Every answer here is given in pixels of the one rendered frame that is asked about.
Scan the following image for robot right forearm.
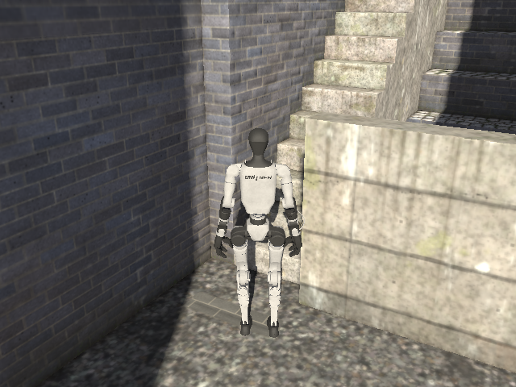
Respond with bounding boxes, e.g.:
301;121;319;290
285;197;301;236

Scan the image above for left robot upper arm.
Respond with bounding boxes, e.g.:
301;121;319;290
223;163;242;208

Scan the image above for right robot upper arm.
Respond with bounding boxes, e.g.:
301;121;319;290
275;163;294;209

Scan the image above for robot left hand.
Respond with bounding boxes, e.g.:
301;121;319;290
214;235;233;258

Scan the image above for left robot shin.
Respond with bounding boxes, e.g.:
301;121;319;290
236;271;250;325

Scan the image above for robot left forearm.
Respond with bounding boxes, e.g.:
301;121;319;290
216;196;231;237

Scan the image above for robot right hand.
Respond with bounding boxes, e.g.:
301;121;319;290
283;234;302;257

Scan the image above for left robot thigh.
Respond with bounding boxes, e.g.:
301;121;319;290
231;226;251;285

